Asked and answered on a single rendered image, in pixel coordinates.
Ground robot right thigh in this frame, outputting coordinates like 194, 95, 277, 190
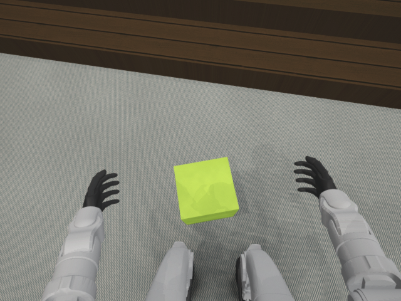
240, 250, 294, 301

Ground robot left forearm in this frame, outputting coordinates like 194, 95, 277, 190
41, 206, 105, 301

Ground robot right hand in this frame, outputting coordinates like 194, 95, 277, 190
294, 156, 337, 199

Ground right robot upper arm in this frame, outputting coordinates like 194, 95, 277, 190
348, 288, 401, 301

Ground robot right forearm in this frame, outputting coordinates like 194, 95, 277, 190
319, 189, 401, 292

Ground carton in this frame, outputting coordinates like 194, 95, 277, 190
174, 157, 239, 225

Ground right robot shin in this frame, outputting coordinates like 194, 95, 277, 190
242, 244, 262, 300

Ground robot left hand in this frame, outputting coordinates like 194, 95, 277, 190
83, 169, 120, 212

